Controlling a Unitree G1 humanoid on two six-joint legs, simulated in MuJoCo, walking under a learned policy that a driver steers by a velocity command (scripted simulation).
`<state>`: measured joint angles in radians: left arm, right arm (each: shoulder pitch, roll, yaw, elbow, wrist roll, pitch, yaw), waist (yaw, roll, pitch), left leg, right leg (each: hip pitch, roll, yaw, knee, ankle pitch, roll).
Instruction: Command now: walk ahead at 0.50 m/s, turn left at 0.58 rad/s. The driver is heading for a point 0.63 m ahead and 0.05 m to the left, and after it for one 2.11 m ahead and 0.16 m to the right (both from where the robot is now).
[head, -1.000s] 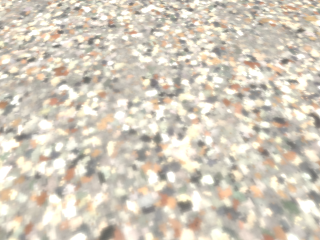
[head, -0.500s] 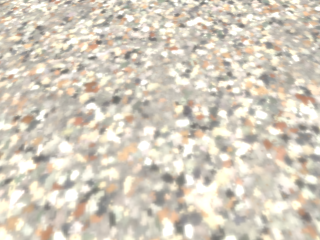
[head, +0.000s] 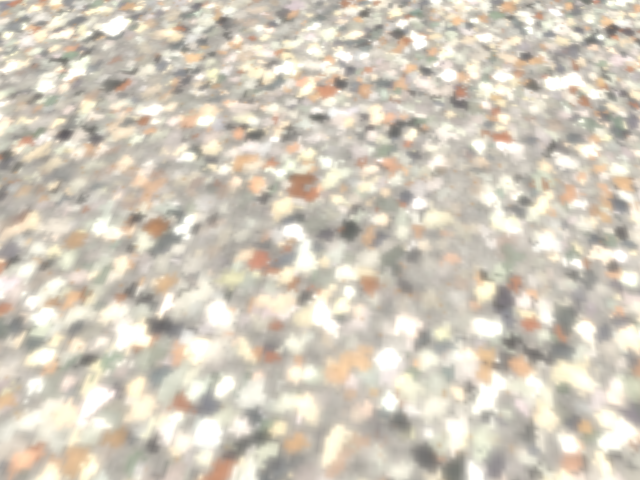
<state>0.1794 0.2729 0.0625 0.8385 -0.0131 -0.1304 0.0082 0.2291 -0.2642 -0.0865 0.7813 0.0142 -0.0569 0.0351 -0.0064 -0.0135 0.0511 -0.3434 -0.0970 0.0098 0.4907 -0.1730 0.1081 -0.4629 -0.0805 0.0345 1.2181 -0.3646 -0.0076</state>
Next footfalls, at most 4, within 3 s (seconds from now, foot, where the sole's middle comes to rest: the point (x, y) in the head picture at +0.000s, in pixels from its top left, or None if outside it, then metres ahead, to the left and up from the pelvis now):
0.36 right None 0.40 -0.11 -0.77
0.88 left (237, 406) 0.60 0.19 -0.77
1.36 right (333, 337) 0.77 -0.02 -0.77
1.78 left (232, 341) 0.76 0.21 -0.77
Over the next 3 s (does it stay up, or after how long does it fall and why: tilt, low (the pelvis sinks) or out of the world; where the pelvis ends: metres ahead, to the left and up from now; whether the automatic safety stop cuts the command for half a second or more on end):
stays up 1.23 -0.06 0.01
